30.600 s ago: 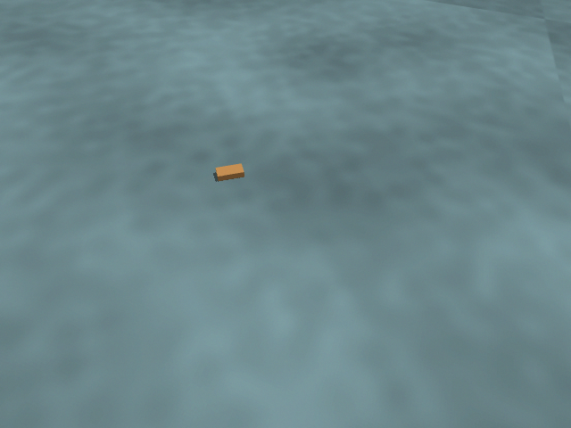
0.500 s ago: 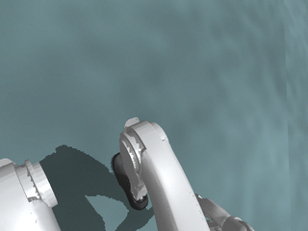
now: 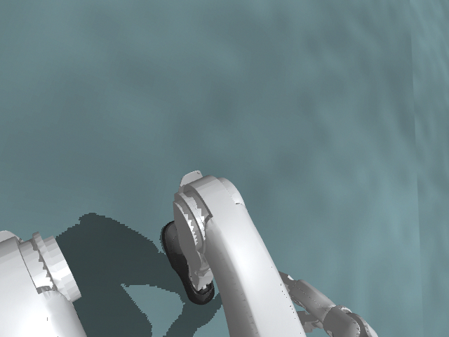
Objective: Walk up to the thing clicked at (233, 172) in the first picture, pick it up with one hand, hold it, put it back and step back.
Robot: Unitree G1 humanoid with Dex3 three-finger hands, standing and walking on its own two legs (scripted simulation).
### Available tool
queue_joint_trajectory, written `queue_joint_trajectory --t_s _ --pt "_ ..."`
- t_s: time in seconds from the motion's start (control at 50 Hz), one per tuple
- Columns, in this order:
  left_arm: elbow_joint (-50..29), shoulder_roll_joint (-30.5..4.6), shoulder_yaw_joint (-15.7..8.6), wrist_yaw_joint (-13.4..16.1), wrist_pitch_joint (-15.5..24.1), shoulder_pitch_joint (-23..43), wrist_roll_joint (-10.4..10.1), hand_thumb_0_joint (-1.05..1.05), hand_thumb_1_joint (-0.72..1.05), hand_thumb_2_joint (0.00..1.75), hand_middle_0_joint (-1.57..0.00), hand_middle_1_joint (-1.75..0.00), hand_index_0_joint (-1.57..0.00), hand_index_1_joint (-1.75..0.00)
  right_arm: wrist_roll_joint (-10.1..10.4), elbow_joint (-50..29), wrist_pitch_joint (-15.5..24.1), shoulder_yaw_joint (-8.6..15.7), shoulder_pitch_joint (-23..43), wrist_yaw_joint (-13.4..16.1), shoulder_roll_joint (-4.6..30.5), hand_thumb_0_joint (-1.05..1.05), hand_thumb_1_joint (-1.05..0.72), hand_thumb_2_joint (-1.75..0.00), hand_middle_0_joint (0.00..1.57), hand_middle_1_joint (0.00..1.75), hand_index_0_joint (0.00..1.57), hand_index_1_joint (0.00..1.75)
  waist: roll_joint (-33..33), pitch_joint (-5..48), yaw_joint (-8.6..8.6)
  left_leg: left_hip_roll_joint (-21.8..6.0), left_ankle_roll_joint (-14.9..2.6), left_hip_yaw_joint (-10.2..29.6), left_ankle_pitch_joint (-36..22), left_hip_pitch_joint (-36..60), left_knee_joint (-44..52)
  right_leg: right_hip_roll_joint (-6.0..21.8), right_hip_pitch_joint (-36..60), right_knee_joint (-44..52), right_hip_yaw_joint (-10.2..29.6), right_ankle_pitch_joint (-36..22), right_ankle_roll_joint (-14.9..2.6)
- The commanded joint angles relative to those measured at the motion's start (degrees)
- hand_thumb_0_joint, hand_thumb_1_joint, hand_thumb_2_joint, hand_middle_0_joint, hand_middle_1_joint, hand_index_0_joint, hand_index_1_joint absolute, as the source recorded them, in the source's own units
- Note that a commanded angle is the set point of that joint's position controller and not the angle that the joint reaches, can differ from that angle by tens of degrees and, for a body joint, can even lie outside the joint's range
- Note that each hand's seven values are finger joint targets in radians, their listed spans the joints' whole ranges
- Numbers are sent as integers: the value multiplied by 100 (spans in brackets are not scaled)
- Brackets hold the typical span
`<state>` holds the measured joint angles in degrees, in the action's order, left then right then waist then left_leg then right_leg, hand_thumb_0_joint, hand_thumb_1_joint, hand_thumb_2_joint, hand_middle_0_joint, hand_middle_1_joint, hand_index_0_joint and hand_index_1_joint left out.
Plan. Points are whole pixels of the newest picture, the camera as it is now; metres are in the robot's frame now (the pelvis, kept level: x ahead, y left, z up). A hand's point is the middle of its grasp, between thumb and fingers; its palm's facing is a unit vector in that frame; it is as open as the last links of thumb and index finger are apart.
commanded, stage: close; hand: left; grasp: from above
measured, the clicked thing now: out of the picture +0.44 +0.35 -0.28
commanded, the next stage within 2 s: settle in 1.12 s
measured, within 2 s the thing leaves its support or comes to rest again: leaves its support in 1.52 s
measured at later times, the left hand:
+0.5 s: hand out of the picture +0.42 +0.33 -0.26, palm faces -0.42 -0.16 -0.89, open 10.6 cm
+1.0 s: hand out of the picture +0.43 +0.34 -0.25, palm faces -0.42 -0.19 -0.89, open 9.6 cm
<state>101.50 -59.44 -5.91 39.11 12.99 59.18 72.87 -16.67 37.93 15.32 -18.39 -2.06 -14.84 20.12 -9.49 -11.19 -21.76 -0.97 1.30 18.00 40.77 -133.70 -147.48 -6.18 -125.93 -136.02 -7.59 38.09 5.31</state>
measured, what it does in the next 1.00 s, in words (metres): stands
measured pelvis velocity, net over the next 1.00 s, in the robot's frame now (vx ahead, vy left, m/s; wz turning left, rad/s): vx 0.00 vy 0.00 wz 0.00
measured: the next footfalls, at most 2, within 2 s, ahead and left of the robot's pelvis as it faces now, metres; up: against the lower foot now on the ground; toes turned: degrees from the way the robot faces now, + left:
none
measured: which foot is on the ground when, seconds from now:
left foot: down 0.00-1.00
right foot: down 0.00-1.00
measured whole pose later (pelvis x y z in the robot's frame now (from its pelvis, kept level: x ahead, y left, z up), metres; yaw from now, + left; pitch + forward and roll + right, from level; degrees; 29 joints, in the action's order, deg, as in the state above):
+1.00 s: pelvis +0.00 +0.00 +0.00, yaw +0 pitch +25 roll -16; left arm 100.2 -60.5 -6.4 36.8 14.4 58.6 72.2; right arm -17.1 37.7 13.3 -19.7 -3.5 -14.0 20.1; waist -9.6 -11.3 -22.0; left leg -1.0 1.4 18.2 40.9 -133.4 -147.1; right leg -5.6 -125.6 -135.5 -8.0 38.0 5.1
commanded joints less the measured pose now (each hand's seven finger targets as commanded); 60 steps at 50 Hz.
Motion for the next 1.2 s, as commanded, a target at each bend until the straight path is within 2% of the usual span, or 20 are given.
queue_joint_trajectory --t_s 0.0,0.06,0.14,0.16,0.22,0.32,0.36,0.44,0.46,0.56,0.64,0.7,0.8,0.88,0.9,0.96,1.02,1.04,1.06,1.18 --pt "-462 -1282 -81 14 -86 1218 -214 0 -18 70 -30 -84 -33 -81 85 129 22 551 -1028 80 1956 0 -89 -90 20 30 20 30 3063 3510 -257 -245 -88 -700 -1073 2743 1601 -37 1763 1041 -907 -1371 -553" --pt "-601 -1268 1 -111 19 1240 -276 0 -12 65 -34 -81 -37 -78 85 105 -8 500 -962 92 1915 0 -89 -90 20 30 20 30 3175 3558 -266 -258 -68 -668 -1115 2861 1641 -43 1870 1028 -932 -1402 -563" --pt "-822 -1221 81 -205 173 1217 -239 0 -8 62 -37 -78 -40 -75 63 104 -67 456 -983 68 1884 0 -89 -90 20 30 20 30 3420 3637 -251 -257 -40 -694 -1408 3050 1577 -37 1934 952 -960 -1616 -563" --pt "-951 -1331 -12 -170 238 1318 -235 0 -8 62 -37 -79 -40 -75 37 140 -103 458 -1051 86 1930 0 -89 -90 20 30 20 30 3460 3767 -246 -269 -31 -660 -1477 3098 1624 -59 2026 982 -987 -1662 -567" --pt "-740 -1077 110 -188 295 1136 -228 0 -5 61 -39 -77 -42 -74 11 158 -135 429 -1039 59 1886 0 -89 -90 20 30 20 30 3289 3529 -319 -263 -50 -689 -1440 2964 1543 -47 1945 980 -1008 -1666 -543" --pt "-718 -1172 34 -28 382 1122 -72 0 3 57 -44 -74 -48 -70 -15 159 -187 405 -1093 73 1891 0 -89 -90 20 30 20 30 3257 3526 -254 -250 -58 -691 -1388 2939 1588 -65 1896 1028 -1021 -1631 -559" --pt "-581 -1159 73 34 390 1034 -54 0 7 56 -47 -72 -51 -68 -17 104 -176 372 -960 77 1878 0 -89 -90 20 30 20 30 3087 3344 -280 -237 -78 -703 -1182 2784 1569 -45 1820 1043 -1016 -1483 -549" --pt "-701 -1302 -8 222 313 1166 45 0 11 52 -51 -68 -54 -65 -50 99 -164 483 -960 129 1988 0 -89 -90 20 30 20 30 3071 3404 -264 -233 -94 -756 -996 2751 1617 -68 1826 1126 -951 -1329 -563" --pt "-756 -1256 37 269 275 1236 30 0 13 49 -51 -68 -55 -63 -57 150 -158 518 -891 148 1972 0 -89 -90 20 30 20 30 3095 3431 -254 -240 -84 -751 -889 2739 1657 -73 1830 1175 -925 -1196 -580" --pt "-672 -1287 -24 342 49 1311 -41 0 17 45 -55 -62 -59 -58 -16 136 -91 520 -1013 128 1973 0 -89 -90 20 30 20 30 3195 3592 -303 -263 -72 -711 -1118 2854 1655 -56 1842 1114 -932 -1423 -570" --pt "-572 -1456 -127 243 -78 1285 -116 0 24 42 -61 -59 -65 -54 27 113 -81 489 -1007 140 1974 0 -89 -90 20 30 20 30 3068 3527 -283 -267 -100 -726 -1056 2697 1594 -51 1850 1146 -907 -1396 -548" --pt "-493 -1517 -201 138 -88 1158 -141 0 28 40 -64 -57 -68 -53 0 110 -94 499 -1036 146 1982 0 -89 -90 20 30 20 30 3287 3492 -224 -262 -64 -719 -1087 2767 1698 -48 1859 1082 -918 -1361 -592" --pt "-572 -1472 -99 -79 -22 1072 -160 0 36 40 -70 -57 -75 -52 28 55 -123 430 -979 148 1932 0 -89 -90 20 30 20 30 3144 3508 -238 -247 -92 -757 -1202 2766 1592 -55 1925 1090 -913 -1491 -555" --pt "-598 -1446 -133 -101 71 1086 -167 0 44 42 -77 -56 -81 -52 17 86 -178 434 -1040 151 1928 0 -89 -90 20 30 20 30 3168 3492 -215 -247 -83 -709 -1246 2772 1633 -37 1853 1060 -937 -1496 -565" --pt "-516 -1344 -58 -129 84 1064 -165 0 47 40 -79 -54 -83 -50 2 43 -174 407 -1018 125 1905 0 -89 -90 20 30 20 30 3140 3387 -249 -247 -79 -681 -1192 2763 1637 -24 1763 1004 -958 -1443 -565" --pt "-639 -1458 -131 -96 150 1124 -128 0 51 40 -83 -53 -87 -49 5 19 -221 417 -1011 156 1939 0 -89 -90 20 30 20 30 3160 3488 -203 -248 -70 -670 -1143 2794 1671 -40 1773 1021 -969 -1411 -570" --pt "-539 -1387 -109 -44 170 1090 -113 0 57 40 -87 -51 -91 -47 -61 42 -261 418 -1047 178 1942 0 -89 -90 20 30 20 30 3140 3458 -270 -242 -91 -722 -1013 2706 1677 -64 1849 1124 -950 -1330 -568" --pt "-516 -1316 2 -68 161 1094 -84 0 58 42 -89 -52 -92 -48 -45 -1 -243 413 -1058 164 1936 0 -89 -90 20 30 20 30 3066 3363 -320 -236 -104 -751 -1032 2667 1605 -45 1858 1103 -918 -1382 -555" --pt "-669 -1404 -114 -49 178 1216 -103 0 59 40 -89 -52 -93 -48 -45 31 -241 430 -1092 167 1974 0 -89 -90 20 30 20 30 3140 3478 -275 -240 -83 -689 -1110 2762 1660 -37 1774 1050 -978 -1400 -560" --pt "-456 -1304 -5 3 158 1190 -80 0 68 44 -98 -50 -100 -47 -55 25 -211 353 -1107 168 1915 0 -89 -90 20 30 20 30 3047 3342 -360 -242 -109 -699 -1088 2678 1593 -44 1779 1094 -963 -1411 -542"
